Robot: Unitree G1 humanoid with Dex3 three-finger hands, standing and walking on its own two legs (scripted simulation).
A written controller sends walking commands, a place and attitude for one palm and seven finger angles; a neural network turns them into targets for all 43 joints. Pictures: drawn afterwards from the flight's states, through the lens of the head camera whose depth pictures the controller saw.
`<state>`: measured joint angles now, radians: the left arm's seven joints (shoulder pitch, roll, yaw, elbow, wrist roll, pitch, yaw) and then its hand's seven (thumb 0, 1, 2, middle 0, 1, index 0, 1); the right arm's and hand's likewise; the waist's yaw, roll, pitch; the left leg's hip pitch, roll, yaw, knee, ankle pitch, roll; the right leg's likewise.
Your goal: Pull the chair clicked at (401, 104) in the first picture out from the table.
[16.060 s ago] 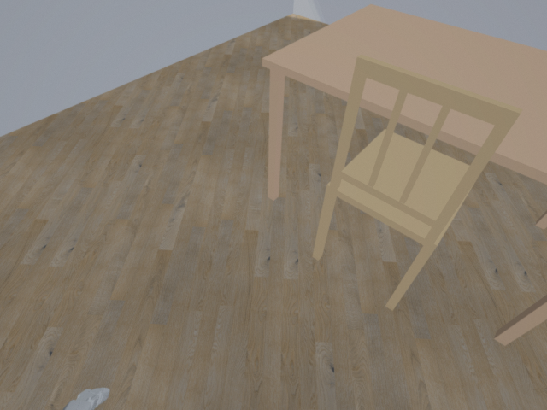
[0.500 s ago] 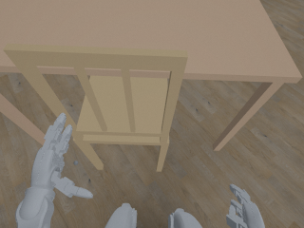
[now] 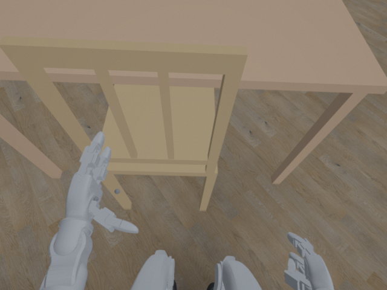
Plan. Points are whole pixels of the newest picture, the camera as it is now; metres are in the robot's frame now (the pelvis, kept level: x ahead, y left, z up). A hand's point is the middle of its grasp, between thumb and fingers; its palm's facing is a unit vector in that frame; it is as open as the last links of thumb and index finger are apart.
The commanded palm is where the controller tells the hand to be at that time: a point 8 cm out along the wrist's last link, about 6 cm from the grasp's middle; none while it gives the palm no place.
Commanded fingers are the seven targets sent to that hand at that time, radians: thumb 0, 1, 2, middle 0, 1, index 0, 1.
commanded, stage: aim the fingers beside a spindle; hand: left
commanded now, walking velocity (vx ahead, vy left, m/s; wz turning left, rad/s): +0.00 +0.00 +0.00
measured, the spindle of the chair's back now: (121, 122) +0.46 +0.18 +0.02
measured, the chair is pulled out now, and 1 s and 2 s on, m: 0.00 0.00 0.00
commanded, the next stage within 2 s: none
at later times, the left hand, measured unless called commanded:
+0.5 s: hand (124, 182) +0.32 +0.15 +0.02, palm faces +0.01 -1.00 -0.05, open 16.9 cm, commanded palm +0.30 +0.20 +0.01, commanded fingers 0.00 -0.50 0.30 -0.06 -0.08 -0.06 -0.08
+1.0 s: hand (126, 197) +0.30 +0.15 +0.00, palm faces -0.01 -1.00 -0.02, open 17.0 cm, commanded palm +0.29 +0.20 +0.02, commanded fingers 0.00 -0.50 0.30 -0.06 -0.08 -0.06 -0.08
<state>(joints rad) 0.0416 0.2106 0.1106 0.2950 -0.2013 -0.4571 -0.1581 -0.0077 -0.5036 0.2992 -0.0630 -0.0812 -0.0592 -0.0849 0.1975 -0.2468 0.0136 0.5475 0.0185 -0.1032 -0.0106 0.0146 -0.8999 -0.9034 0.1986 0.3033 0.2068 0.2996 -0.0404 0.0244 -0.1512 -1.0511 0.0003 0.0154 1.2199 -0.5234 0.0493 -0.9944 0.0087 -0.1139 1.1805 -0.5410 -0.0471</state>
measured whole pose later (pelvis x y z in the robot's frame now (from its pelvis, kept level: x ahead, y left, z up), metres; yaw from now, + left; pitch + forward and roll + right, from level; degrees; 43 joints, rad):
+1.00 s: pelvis +0.00 -0.01 -0.01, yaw +0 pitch +21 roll -2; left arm 0.06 0.20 0.07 0.32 -0.19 -0.45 -0.12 -0.01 -0.50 0.30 -0.06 -0.08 -0.06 -0.08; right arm 0.19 -0.24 0.01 0.53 0.02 -0.03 0.00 0.01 -0.90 -0.90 0.20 0.30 0.21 0.30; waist -0.04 0.03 -0.16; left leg -1.08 0.01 0.01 1.25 -0.54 0.04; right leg -1.02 0.01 -0.12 1.21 -0.56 -0.06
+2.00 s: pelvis +0.00 +0.01 -0.01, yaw +0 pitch +22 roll -4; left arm 0.03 0.19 0.04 0.32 -0.19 -0.40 -0.12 -0.01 -0.50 0.30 -0.06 -0.08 -0.05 -0.08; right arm 0.19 -0.23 0.02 0.52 0.03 -0.04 0.00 0.01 -0.90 -0.90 0.20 0.30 0.21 0.30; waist -0.04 0.03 -0.15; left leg -1.10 0.00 0.02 1.26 -0.54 0.07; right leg -1.03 0.01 -0.11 1.20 -0.55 -0.03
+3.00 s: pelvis +0.01 +0.00 -0.01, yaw +0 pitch +23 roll -3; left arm 0.01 0.19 0.06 0.33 -0.21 -0.40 -0.15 -0.01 -0.50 0.30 -0.06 -0.08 -0.05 -0.08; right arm 0.18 -0.24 0.01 0.53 0.03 -0.06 -0.01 0.01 -0.90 -0.90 0.20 0.30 0.21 0.30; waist -0.06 0.03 -0.14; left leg -1.11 0.01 0.01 1.27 -0.55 0.04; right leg -1.05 0.02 -0.12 1.22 -0.57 -0.05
